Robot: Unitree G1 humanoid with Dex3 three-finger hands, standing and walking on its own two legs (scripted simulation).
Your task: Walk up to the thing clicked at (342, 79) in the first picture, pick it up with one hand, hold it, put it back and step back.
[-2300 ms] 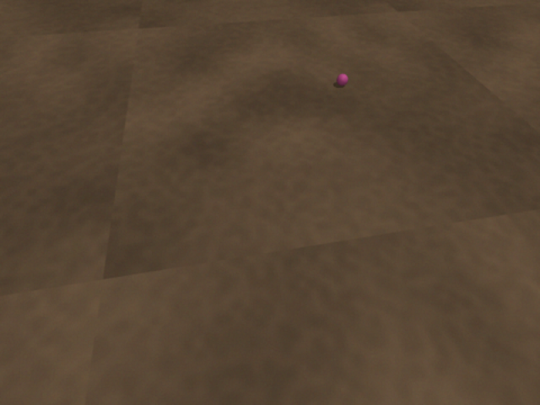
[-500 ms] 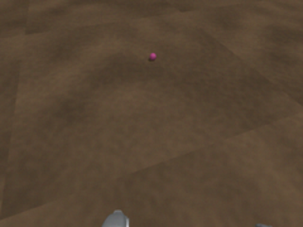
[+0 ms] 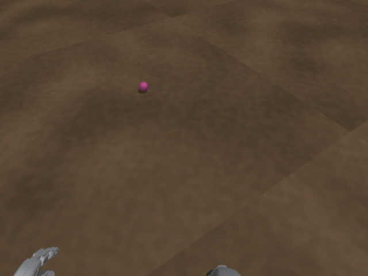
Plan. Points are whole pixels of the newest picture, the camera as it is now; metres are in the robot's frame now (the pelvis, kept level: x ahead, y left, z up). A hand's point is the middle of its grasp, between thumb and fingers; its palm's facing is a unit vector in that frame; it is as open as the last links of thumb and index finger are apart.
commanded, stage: walk up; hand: left
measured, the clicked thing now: (143, 86) +1.70 +0.28 -0.71
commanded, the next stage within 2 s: none
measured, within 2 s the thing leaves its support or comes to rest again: neither
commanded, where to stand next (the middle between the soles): +1.33 +0.04 m, yaw +0 degrees
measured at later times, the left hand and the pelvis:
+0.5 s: hand (65, 225) +0.30 +0.32 -0.15, palm faces -0.02 -0.92 -0.38, open 7.4 cm; pelvis +0.29 +0.03 -0.01, yaw +0 degrees
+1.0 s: hand (107, 118) +0.66 +0.25 -0.10, palm faces -0.03 -0.91 -0.42, open 7.4 cm; pelvis +0.54 -0.02 +0.01, yaw -1 degrees
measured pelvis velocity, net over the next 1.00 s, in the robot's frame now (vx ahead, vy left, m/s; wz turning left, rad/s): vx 0.54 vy -0.02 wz -0.02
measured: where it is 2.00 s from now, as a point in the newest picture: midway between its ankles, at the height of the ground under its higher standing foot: (176, 151)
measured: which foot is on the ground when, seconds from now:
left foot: down 0.00-0.02, up 0.04-0.42, down 0.44-0.88, up 0.90-1.00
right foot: down 0.00-0.44, up 0.46-0.84, down 0.86-1.00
